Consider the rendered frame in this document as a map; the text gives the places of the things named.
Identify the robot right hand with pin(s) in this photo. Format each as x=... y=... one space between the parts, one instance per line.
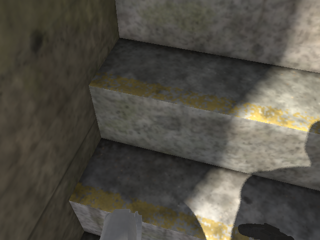
x=262 y=232

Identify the left robot thigh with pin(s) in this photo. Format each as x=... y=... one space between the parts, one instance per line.
x=121 y=224

